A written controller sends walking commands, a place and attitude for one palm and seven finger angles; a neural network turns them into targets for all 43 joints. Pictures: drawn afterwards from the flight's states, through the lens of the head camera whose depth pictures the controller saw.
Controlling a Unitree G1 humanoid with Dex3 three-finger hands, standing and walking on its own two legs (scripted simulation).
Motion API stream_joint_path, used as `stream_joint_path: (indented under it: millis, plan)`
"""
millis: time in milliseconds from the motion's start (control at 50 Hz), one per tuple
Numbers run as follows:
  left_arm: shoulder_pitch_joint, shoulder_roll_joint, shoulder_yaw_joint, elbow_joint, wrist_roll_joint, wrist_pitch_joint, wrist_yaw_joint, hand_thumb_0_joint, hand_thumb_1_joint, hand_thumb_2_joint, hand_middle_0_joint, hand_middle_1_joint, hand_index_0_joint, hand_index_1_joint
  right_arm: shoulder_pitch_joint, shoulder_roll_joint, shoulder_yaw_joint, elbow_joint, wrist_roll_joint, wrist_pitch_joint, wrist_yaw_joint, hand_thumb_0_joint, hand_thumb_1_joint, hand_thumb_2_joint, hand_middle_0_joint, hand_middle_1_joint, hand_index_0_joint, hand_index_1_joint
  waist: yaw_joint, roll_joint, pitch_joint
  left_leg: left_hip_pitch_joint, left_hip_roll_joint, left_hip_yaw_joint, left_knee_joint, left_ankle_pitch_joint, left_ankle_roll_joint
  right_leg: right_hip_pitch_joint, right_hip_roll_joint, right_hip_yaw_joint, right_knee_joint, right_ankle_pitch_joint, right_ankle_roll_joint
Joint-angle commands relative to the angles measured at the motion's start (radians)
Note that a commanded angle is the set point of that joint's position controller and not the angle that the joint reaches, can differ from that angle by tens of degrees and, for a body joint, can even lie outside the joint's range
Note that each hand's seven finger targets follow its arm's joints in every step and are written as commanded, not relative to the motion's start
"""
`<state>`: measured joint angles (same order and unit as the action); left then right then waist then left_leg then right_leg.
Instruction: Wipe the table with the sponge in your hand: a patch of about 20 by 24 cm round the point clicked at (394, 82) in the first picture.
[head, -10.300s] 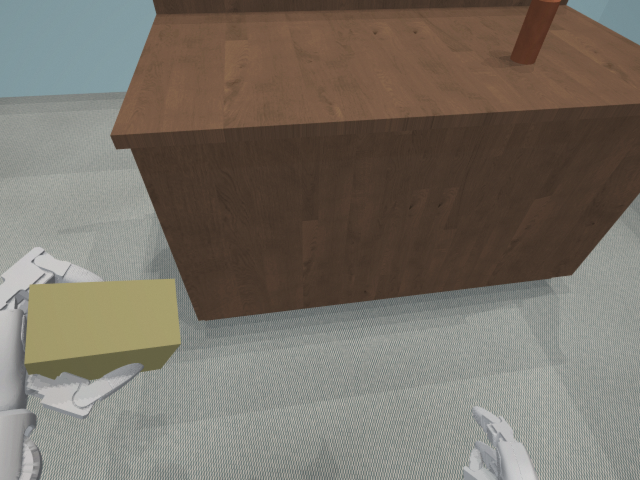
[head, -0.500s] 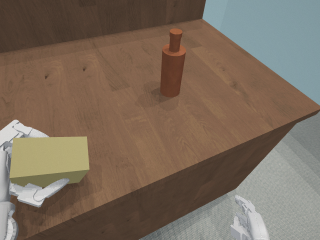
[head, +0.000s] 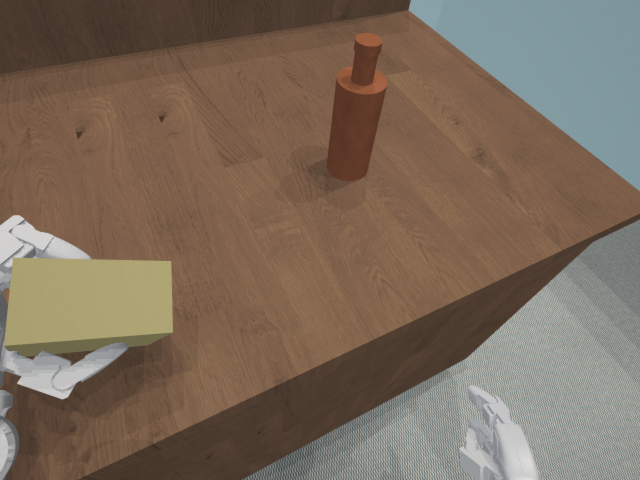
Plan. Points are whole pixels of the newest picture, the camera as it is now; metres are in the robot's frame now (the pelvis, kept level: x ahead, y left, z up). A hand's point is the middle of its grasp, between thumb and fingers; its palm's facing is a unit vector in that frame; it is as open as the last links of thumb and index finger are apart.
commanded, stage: shuffle to correct the standing spot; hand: left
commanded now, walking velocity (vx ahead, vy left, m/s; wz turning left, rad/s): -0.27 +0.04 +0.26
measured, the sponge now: (114, 308) +0.24 +0.22 +0.13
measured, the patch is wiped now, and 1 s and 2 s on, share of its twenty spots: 0.00 0.00 0.00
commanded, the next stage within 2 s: come to a stop and stand still in 0.42 s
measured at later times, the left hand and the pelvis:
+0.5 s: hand out of the picture +0.15 +0.26 +0.16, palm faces +0.42 -0.83 -0.37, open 10.5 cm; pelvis -0.06 +0.01 -0.02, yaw +3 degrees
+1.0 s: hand out of the picture +0.08 +0.30 +0.14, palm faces +0.40 -0.83 -0.40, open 10.5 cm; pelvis -0.12 +0.04 -0.01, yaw +0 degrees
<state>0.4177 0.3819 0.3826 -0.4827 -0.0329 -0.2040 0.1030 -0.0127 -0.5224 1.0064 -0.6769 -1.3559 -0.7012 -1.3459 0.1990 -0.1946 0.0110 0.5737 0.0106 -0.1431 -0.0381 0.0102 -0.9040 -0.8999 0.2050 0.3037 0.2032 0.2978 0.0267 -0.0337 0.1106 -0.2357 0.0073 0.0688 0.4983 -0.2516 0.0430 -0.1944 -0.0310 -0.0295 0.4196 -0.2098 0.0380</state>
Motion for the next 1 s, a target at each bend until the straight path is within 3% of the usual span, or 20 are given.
stream_joint_path:
  millis: [0,160,280,320,360,400,460,480,500,520,540,580,700,760,800,860,880,920,940,980]
  plan:
    - [-0.009,0.124,0.082,-0.234,-0.006,-0.077,0.027,0.000,0.100,1.300,-1.200,-1.600,-1.200,-1.600,-0.100,-0.129,-0.051,-0.167,0.004,-0.068,0.001,0.000,-0.900,-0.900,0.200,0.300,0.200,0.300,0.007,0.123,-0.231,0.042,0.081,-0.094,-0.051,0.401,-0.017,0.087,-0.026,0.002,0.037,0.273,-0.037]
    - [0.028,0.168,0.131,-0.330,-0.008,-0.102,0.028,0.000,0.100,1.300,-1.200,-1.600,-1.200,-1.600,-0.102,-0.131,-0.060,-0.188,0.003,-0.059,0.008,0.000,-0.900,-0.900,0.200,0.300,0.200,0.300,0.010,0.151,-0.259,-0.030,0.142,-0.165,-0.040,0.496,0.006,0.061,-0.035,-0.011,0.174,0.119,-0.048]
    - [-0.019,0.175,0.155,-0.339,-0.012,-0.127,0.019,0.000,0.100,1.300,-1.200,-1.600,-1.200,-1.600,-0.109,-0.133,-0.058,-0.186,0.008,-0.075,0.005,0.000,-0.900,-0.900,0.200,0.300,0.200,0.300,0.009,0.095,-0.236,-0.153,0.128,-0.153,0.002,0.145,0.005,0.070,-0.052,0.035,0.147,0.135,-0.080]
    - [-0.052,0.170,0.140,-0.363,-0.014,-0.144,0.015,0.000,0.100,1.300,-1.200,-1.600,-1.200,-1.600,-0.088,-0.136,-0.064,-0.190,0.001,-0.075,0.004,0.000,-0.900,-0.900,0.200,0.300,0.200,0.300,-0.002,0.022,-0.223,-0.166,0.048,-0.138,0.088,-0.064,-0.016,0.003,-0.117,0.124,0.050,0.173,-0.124]
    - [-0.050,0.164,0.121,-0.355,-0.020,-0.156,0.017,0.000,0.100,1.300,-1.200,-1.600,-1.200,-1.600,-0.048,-0.120,-0.061,-0.157,-0.007,-0.077,0.002,0.000,-0.900,-0.900,0.200,0.300,0.200,0.300,-0.021,-0.118,-0.212,-0.028,-0.056,-0.084,0.285,-0.125,-0.051,-0.202,-0.264,0.245,-0.106,0.056,-0.191]
    - [-0.035,0.137,0.095,-0.333,-0.016,-0.142,0.026,0.000,0.100,1.300,-1.200,-1.600,-1.200,-1.600,-0.064,-0.090,-0.048,-0.122,-0.020,-0.061,0.002,0.000,-0.900,-0.900,0.200,0.300,0.200,0.300,-0.024,-0.165,-0.219,0.024,-0.045,-0.106,0.357,-0.107,-0.054,-0.264,-0.353,0.278,-0.138,0.035,-0.238]
    - [-0.017,0.167,0.141,-0.312,-0.007,-0.146,0.035,0.000,0.100,1.300,-1.200,-1.600,-1.200,-1.600,-0.085,-0.101,-0.046,-0.115,-0.025,-0.069,-0.013,0.000,-0.900,-0.900,0.200,0.300,0.200,0.300,-0.024,-0.030,-0.178,-0.038,-0.012,-0.126,-0.076,0.050,-0.035,-0.144,-0.181,0.086,0.080,0.164,-0.131]
    - [-0.007,0.183,0.164,-0.324,-0.002,-0.157,0.031,0.000,0.100,1.300,-1.200,-1.600,-1.200,-1.600,-0.117,-0.124,-0.057,-0.133,-0.016,-0.080,-0.024,0.000,-0.900,-0.900,0.200,0.300,0.200,0.300,-0.020,0.144,-0.189,-0.090,0.089,-0.231,-0.161,0.208,0.002,-0.099,-0.049,0.011,0.253,0.180,-0.081]
    - [0.007,0.193,0.168,-0.329,0.001,-0.172,0.020,0.000,0.100,1.300,-1.200,-1.600,-1.200,-1.600,-0.115,-0.118,-0.050,-0.154,-0.028,-0.081,-0.022,0.000,-0.900,-0.900,0.200,0.300,0.200,0.300,-0.019,0.348,-0.227,-0.139,0.248,-0.402,-0.233,0.390,0.049,-0.088,0.028,-0.014,0.541,-0.128,-0.047]
    - [-0.011,0.218,0.189,-0.374,-0.006,-0.174,0.020,0.000,0.100,1.300,-1.200,-1.600,-1.200,-1.600,-0.083,-0.105,-0.061,-0.150,-0.044,-0.085,-0.016,0.000,-0.900,-0.900,0.200,0.300,0.200,0.300,-0.023,0.330,-0.255,-0.061,0.268,-0.434,-0.211,0.470,0.063,-0.182,0.051,0.060,0.678,-0.320,-0.047]
    - [-0.013,0.193,0.178,-0.387,-0.001,-0.175,0.024,0.000,0.100,1.300,-1.200,-1.600,-1.200,-1.600,-0.052,-0.113,-0.081,-0.137,-0.035,-0.086,-0.009,0.000,-0.900,-0.900,0.200,0.300,0.200,0.300,-0.023,0.212,-0.279,0.050,0.252,-0.382,-0.132,0.540,0.086,-0.259,0.045,0.079,0.697,-0.315,-0.052]
    - [0.105,0.170,0.177,-0.389,-0.002,-0.156,0.033,0.000,0.100,1.300,-1.200,-1.600,-1.200,-1.600,-0.045,-0.137,-0.100,-0.139,-0.009,-0.088,0.012,0.000,-0.900,-0.900,0.200,0.300,0.200,0.300,-0.012,0.175,-0.370,0.257,0.194,-0.262,-0.038,0.662,0.087,-0.335,0.047,0.035,0.604,-0.272,-0.044]
    - [0.109,0.207,0.179,-0.402,-0.029,-0.081,0.041,0.000,0.100,1.300,-1.200,-1.600,-1.200,-1.600,-0.074,-0.134,-0.066,-0.145,-0.009,-0.058,0.010,0.000,-0.900,-0.900,0.200,0.300,0.200,0.300,-0.031,0.271,-0.244,0.065,0.154,-0.377,-0.256,-0.191,-0.003,-0.111,0.070,-0.018,0.148,-0.244,-0.063]
    - [0.110,0.231,0.203,-0.311,-0.030,-0.057,0.037,0.000,0.100,1.300,-1.200,-1.600,-1.200,-1.600,-0.070,-0.141,-0.072,-0.144,-0.014,-0.035,0.003,0.000,-0.900,-0.900,0.200,0.300,0.200,0.300,-0.018,0.238,-0.229,-0.026,0.110,-0.306,-0.271,-0.289,-0.097,0.117,0.092,-0.042,-0.143,-0.130,-0.090]
    - [0.103,0.221,0.193,-0.244,-0.034,-0.055,0.031,0.000,0.100,1.300,-1.200,-1.600,-1.200,-1.600,-0.067,-0.137,-0.069,-0.137,-0.009,-0.010,0.007,0.000,-0.900,-0.900,0.200,0.300,0.200,0.300,-0.023,0.158,-0.243,-0.036,0.045,-0.195,-0.137,-0.217,-0.092,0.164,0.031,-0.010,-0.199,-0.037,-0.119]
    - [0.095,0.150,0.123,-0.184,-0.044,-0.021,0.013,0.000,0.100,1.300,-1.200,-1.600,-1.200,-1.600,-0.041,-0.141,-0.095,-0.131,0.018,0.007,0.007,0.000,-0.900,-0.900,0.200,0.300,0.200,0.300,-0.034,-0.151,-0.171,0.050,-0.040,-0.113,0.345,-0.125,-0.049,-0.202,-0.178,0.196,-0.230,-0.241,-0.239]
    - [0.079,0.132,0.108,-0.186,-0.037,-0.013,0.015,0.000,0.100,1.300,-1.200,-1.600,-1.200,-1.600,-0.043,-0.145,-0.088,-0.126,0.021,0.014,0.016,0.000,-0.900,-0.900,0.200,0.300,0.200,0.300,-0.043,-0.153,-0.160,0.009,-0.041,-0.114,0.398,-0.101,-0.040,-0.205,-0.197,0.235,-0.211,-0.187,-0.260]
    - [-0.059,0.145,0.089,-0.210,-0.022,-0.019,0.025,0.000,0.100,1.300,-1.200,-1.600,-1.200,-1.600,-0.074,-0.128,-0.069,-0.115,0.023,0.005,0.018,0.000,-0.900,-0.900,0.200,0.300,0.200,0.300,-0.057,-0.098,-0.093,-0.051,-0.001,-0.127,0.183,-0.100,-0.021,-0.135,-0.188,0.187,-0.105,-0.082,-0.212]
    - [-0.106,0.137,0.069,-0.201,-0.012,-0.028,0.029,0.000,0.100,1.300,-1.200,-1.600,-1.200,-1.600,-0.075,-0.127,-0.064,-0.097,0.015,-0.003,0.013,0.000,-0.900,-0.900,0.200,0.300,0.200,0.300,-0.056,-0.035,-0.086,-0.029,-0.008,-0.103,0.032,-0.081,-0.014,-0.104,-0.129,0.123,-0.028,-0.086,-0.172]
    - [-0.160,0.164,0.074,-0.268,0.003,-0.038,0.038,0.000,0.100,1.300,-1.200,-1.600,-1.200,-1.600,-0.099,-0.154,-0.078,-0.118,0.016,-0.039,-0.001,0.000,-0.900,-0.900,0.200,0.300,0.200,0.300,-0.032,0.175,-0.106,0.076,0.094,-0.245,-0.132,0.045,0.029,-0.121,0.010,0.042,0.149,-0.064,-0.092]
